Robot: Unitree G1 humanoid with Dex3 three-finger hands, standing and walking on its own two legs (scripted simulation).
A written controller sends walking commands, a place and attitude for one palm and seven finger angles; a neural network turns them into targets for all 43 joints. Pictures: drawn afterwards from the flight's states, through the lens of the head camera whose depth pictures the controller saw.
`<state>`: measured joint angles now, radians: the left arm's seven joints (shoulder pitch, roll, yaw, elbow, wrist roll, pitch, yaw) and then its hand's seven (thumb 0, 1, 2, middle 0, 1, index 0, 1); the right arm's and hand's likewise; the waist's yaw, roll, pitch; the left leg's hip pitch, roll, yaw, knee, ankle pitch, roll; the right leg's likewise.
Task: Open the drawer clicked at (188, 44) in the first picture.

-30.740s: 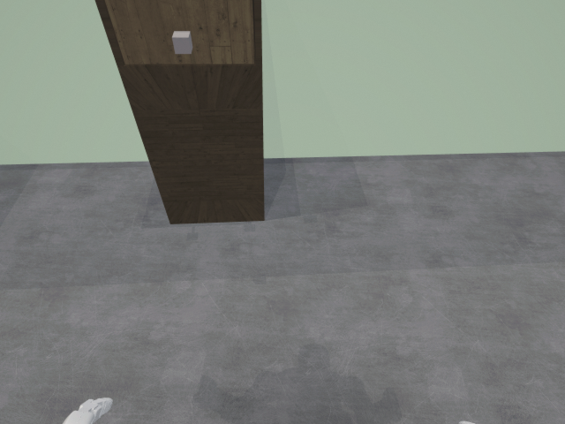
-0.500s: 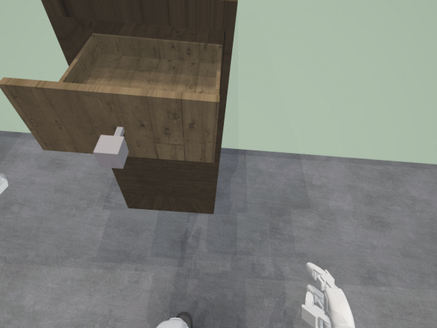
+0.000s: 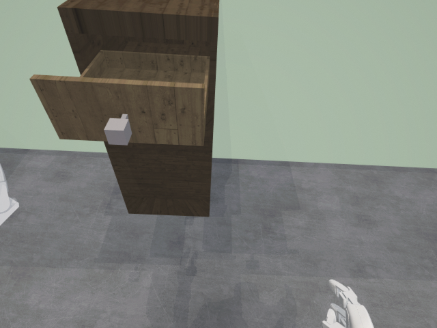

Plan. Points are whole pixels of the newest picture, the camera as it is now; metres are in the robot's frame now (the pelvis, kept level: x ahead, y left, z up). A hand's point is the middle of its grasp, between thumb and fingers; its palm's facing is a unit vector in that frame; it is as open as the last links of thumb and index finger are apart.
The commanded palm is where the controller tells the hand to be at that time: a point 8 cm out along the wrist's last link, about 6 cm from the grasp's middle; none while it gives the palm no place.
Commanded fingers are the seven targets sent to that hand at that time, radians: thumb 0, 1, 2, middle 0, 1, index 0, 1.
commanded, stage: stop stepping back and stand still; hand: left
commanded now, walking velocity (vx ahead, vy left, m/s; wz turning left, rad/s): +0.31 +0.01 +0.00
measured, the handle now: (121, 126) +0.53 +0.25 +0.08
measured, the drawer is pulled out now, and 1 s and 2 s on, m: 0.26 0.26 0.26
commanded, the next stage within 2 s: let the arm hang, fingers relaxed in 0.34 s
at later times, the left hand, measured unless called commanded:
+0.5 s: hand (54, 228) +0.19 +0.21 +0.20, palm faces +0.36 -0.78 -0.52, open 7.4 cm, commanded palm none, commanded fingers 0.00 0.90 0.90 -0.20 -0.30 -0.20 -0.30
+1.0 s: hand out of the picture -0.08 +0.19 -0.16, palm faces +0.11 -0.96 -0.25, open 7.2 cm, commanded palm none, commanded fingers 0.00 0.90 0.90 -0.20 -0.30 -0.20 -0.30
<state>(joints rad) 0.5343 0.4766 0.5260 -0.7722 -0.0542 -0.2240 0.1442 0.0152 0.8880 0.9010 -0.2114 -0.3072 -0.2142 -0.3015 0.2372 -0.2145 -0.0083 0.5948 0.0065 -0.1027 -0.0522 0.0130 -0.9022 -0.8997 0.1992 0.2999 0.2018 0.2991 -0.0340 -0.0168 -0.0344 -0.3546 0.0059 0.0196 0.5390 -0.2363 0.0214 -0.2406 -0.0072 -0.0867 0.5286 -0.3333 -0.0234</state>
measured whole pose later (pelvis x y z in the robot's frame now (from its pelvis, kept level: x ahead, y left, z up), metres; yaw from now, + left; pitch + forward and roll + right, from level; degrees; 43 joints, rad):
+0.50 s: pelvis -0.03 -0.01 -0.01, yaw +3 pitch +0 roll +0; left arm 0.37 0.44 0.32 -0.52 0.03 -0.19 0.08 0.00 0.89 0.90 -0.20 -0.31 -0.21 -0.30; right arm 0.25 -0.22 -0.02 0.73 0.00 -0.11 0.00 0.01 -0.90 -0.90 0.20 0.30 0.21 0.30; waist -0.01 0.05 -0.04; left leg -0.47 0.03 0.03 0.91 -0.46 -0.01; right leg -0.35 -0.02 -0.14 0.64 -0.30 -0.06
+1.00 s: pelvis -0.03 -0.01 +0.00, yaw +3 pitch -2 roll -1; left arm 0.37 0.19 0.03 1.06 0.00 0.03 0.02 0.00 0.94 0.90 -0.20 -0.30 -0.20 -0.30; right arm 0.33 -0.16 -0.01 1.03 -0.02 0.04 -0.02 0.01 -0.91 -0.90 0.20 0.30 0.20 0.30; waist 0.01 0.03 0.08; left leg -0.26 0.06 0.02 0.50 -0.21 -0.03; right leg -0.22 -0.01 -0.16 0.47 -0.22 -0.04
